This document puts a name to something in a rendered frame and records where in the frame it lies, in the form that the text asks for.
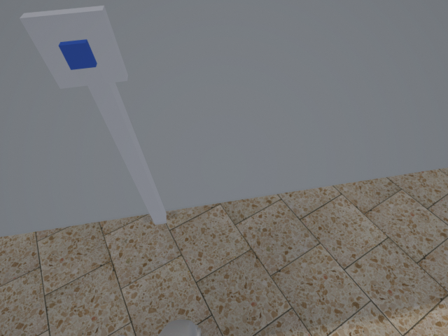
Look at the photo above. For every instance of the panel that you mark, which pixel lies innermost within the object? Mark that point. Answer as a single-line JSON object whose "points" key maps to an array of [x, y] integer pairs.
{"points": [[47, 29]]}

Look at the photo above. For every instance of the robot left thigh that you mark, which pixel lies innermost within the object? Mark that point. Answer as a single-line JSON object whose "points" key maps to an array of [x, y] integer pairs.
{"points": [[180, 328]]}

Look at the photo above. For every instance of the button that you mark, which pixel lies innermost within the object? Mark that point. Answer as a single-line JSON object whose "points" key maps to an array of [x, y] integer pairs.
{"points": [[78, 54]]}

